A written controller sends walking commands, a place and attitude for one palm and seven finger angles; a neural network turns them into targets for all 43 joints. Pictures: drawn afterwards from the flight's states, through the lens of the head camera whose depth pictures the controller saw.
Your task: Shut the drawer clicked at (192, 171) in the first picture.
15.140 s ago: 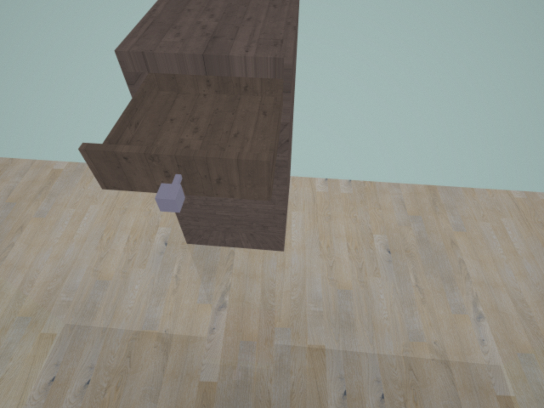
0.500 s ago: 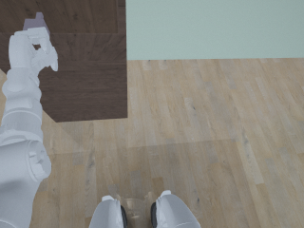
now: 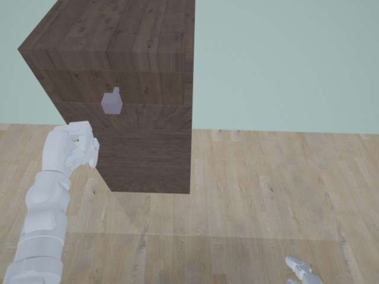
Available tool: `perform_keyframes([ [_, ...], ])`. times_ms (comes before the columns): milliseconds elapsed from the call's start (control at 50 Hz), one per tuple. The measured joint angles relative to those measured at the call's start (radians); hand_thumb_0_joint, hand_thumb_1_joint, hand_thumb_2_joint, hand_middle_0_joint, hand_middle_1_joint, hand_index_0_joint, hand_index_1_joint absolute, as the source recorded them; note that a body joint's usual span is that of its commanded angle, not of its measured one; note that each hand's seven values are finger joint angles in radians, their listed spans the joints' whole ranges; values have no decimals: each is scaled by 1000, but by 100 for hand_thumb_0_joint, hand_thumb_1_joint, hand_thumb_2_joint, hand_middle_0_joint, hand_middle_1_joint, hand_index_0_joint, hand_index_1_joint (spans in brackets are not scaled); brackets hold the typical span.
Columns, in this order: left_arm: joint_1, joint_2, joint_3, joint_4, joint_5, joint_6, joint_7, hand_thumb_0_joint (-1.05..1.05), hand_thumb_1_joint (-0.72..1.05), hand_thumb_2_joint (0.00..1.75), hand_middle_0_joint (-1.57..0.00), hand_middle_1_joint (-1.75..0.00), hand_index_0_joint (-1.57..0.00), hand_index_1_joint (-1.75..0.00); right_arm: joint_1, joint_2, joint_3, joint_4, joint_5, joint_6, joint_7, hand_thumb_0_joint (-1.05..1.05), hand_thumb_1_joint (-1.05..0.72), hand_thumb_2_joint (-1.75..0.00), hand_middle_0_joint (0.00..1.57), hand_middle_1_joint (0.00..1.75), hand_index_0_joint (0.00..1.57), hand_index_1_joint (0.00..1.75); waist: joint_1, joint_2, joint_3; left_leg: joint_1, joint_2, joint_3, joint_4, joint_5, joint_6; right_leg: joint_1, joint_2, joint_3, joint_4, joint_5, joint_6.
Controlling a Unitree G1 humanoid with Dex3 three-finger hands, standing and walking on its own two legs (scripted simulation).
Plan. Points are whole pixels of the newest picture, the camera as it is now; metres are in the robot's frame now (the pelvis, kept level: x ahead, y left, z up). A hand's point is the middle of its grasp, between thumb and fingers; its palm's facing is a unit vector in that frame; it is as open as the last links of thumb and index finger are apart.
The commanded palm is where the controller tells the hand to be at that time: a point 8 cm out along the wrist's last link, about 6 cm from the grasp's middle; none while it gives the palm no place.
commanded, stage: draw the hand back to the body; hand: left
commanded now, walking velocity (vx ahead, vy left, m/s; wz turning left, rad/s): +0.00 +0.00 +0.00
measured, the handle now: (113, 98) +0.59 +0.21 +0.02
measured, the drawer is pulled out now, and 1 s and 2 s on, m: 0.00 0.00 0.00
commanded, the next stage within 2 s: step back with the hand held close in 0.94 s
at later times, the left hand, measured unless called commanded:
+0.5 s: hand (39, 199) +0.24 +0.22 +0.15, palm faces +0.30 -0.91 -0.30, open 3.3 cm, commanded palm +0.18 +0.27 +0.17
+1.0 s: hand out of the picture +0.15 +0.23 +0.19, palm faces +0.40 -0.83 -0.39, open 3.3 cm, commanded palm +0.11 +0.27 +0.21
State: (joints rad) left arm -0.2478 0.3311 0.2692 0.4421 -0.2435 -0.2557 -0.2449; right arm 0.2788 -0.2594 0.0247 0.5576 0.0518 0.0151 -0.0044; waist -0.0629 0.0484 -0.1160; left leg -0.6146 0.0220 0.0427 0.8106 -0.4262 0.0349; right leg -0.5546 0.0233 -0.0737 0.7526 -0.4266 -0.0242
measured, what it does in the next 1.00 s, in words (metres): stands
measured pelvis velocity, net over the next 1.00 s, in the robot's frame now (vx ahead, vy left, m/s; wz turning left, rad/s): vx -0.02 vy -0.01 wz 0.01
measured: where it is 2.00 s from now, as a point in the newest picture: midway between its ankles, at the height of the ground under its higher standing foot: outside the picture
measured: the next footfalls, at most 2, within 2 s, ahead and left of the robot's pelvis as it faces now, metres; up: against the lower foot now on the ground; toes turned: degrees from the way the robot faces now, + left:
none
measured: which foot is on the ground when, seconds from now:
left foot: down 0.00-1.00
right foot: down 0.00-1.00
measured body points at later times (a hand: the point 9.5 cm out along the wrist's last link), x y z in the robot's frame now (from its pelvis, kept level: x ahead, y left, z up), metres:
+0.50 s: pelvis -0.02 +0.00 +0.04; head -0.03 -0.03 +0.48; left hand +0.21 +0.27 +0.17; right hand +0.17 -0.22 -0.05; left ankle -0.02 +0.09 -0.71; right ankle -0.04 -0.10 -0.71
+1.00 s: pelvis -0.02 -0.01 +0.04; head -0.05 -0.04 +0.48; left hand +0.13 +0.27 +0.21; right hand +0.17 -0.23 -0.05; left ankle -0.02 +0.09 -0.71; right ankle -0.04 -0.10 -0.71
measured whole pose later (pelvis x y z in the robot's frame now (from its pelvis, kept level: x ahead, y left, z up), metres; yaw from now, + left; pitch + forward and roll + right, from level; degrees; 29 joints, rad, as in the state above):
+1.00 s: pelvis -0.02 -0.01 +0.04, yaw +1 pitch -5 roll +0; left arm 0.53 0.31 0.27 -0.42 -0.07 -0.12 0.10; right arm 0.19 -0.24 0.02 0.62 0.01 -0.11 -0.07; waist 0.06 0.09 0.02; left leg -0.11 0.01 0.05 0.44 -0.25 0.02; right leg -0.06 0.03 -0.07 0.39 -0.26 -0.04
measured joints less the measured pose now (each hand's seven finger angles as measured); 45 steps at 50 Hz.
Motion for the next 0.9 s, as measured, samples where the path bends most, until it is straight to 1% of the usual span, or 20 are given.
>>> perform_keyframes([
  [80,64,-13,-20,-69,-20,42,-24,2,90,90,-140,-160,-140,-160,-32,-10,4,-6,7,-21,-16,1,-91,-90,20,29,20,30,21,4,6,54,-9,-4,-28,17,1,54,-8,-4,-21,10,0],
  [100,79,-11,-32,-92,8,57,3,2,90,90,-140,-160,-140,-160,-41,-9,4,-5,7,-21,-21,1,-91,-90,20,29,20,30,28,1,12,73,-11,-2,-39,23,1,70,-9,-2,-28,14,0],
  [140,123,-8,-63,-150,67,95,92,2,90,90,-140,-160,-140,-160,-61,-3,2,-3,5,-14,-35,1,-91,-90,20,29,20,30,40,-2,28,124,-14,5,-78,41,0,115,-11,5,-59,29,0],
  [180,170,-12,-92,-206,107,130,174,2,90,90,-140,-160,-140,-160,-76,1,5,-1,5,-10,-49,1,-91,-90,20,29,20,30,50,0,42,178,-18,10,-125,64,1,165,-13,10,-100,50,1],
  [220,210,-18,-110,-250,131,156,234,2,90,90,-140,-160,-140,-160,-88,5,11,4,4,-7,-59,1,-91,-90,20,29,20,30,59,0,55,231,-22,14,-173,86,1,214,-15,14,-140,70,1],
  [260,243,-22,-118,-287,147,175,276,2,90,90,-140,-160,-140,-160,-98,9,18,10,2,-8,-66,1,-91,-90,20,29,20,30,66,0,69,279,-25,15,-216,107,1,259,-16,16,-178,89,1],
  [340,297,-25,-116,-357,162,192,320,2,90,90,-140,-160,-140,-160,-108,16,29,22,-5,-19,-71,1,-91,-90,20,29,20,30,78,2,93,362,-28,15,-286,140,0,340,-16,17,-245,120,0],
  [420,372,-26,-102,-448,164,192,333,2,90,90,-140,-160,-140,-160,-107,21,34,31,-14,-34,-65,1,-91,-90,20,29,20,30,84,10,109,428,-30,18,-342,164,-2,404,-14,20,-298,143,-1],
  [540,519,-22,-78,-605,164,184,329,2,90,90,-140,-160,-140,-160,-94,24,27,40,-26,-50,-51,1,-91,-90,20,29,20,30,90,23,120,490,-28,21,-390,182,-5,464,-10,24,-346,163,-2],
  [780,780,2,2,-881,165,150,333,2,90,90,-141,-160,-140,-160,-70,16,-4,52,-36,-98,-46,1,-91,-90,20,29,20,30,112,41,118,516,-19,13,-387,178,-11,501,0,17,-364,167,-9],
  [840,812,5,16,-908,166,135,336,2,90,90,-141,-160,-140,-160,-72,16,-8,53,-35,-109,-51,1,-91,-90,20,29,20,30,118,44,119,514,-17,9,-379,176,-12,503,2,13,-362,166,-10],
  [900,800,-6,13,-891,168,131,338,2,89,90,-141,-160,-140,-160,-78,17,-9,56,-35,-114,-58,1,-91,-90,20,29,20,30,123,46,126,510,-16,3,-373,177,-13,503,2,7,-361,168,-11],
])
